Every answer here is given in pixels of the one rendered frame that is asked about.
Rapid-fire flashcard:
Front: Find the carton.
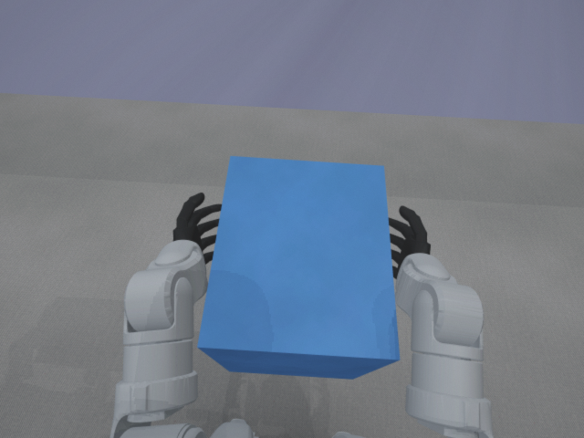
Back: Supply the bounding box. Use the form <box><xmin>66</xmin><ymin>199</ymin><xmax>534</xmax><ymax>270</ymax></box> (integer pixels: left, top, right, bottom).
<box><xmin>197</xmin><ymin>156</ymin><xmax>400</xmax><ymax>380</ymax></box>

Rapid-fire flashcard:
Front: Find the left robot forearm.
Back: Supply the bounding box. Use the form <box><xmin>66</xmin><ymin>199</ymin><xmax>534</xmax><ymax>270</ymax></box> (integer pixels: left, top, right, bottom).
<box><xmin>110</xmin><ymin>240</ymin><xmax>208</xmax><ymax>438</ymax></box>

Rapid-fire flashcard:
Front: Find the right robot forearm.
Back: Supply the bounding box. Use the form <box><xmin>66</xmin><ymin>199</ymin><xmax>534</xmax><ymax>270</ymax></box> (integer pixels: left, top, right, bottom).
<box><xmin>395</xmin><ymin>253</ymin><xmax>495</xmax><ymax>438</ymax></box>

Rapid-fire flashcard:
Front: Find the robot right hand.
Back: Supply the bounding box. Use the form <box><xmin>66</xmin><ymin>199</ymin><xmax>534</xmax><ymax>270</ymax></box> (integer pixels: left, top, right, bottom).
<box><xmin>389</xmin><ymin>206</ymin><xmax>431</xmax><ymax>279</ymax></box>

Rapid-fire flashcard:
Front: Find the robot left hand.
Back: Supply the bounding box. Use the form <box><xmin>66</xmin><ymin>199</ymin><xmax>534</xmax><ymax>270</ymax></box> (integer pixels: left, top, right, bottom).
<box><xmin>173</xmin><ymin>193</ymin><xmax>222</xmax><ymax>264</ymax></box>

